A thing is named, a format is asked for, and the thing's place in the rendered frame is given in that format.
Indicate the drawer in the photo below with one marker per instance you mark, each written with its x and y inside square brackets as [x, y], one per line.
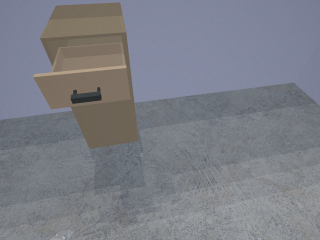
[85, 68]

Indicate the handle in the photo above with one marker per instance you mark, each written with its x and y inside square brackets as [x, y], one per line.
[86, 97]

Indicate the cabinet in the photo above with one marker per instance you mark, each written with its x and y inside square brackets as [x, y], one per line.
[102, 124]

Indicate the robot left hand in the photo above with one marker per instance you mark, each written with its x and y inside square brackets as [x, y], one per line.
[66, 235]

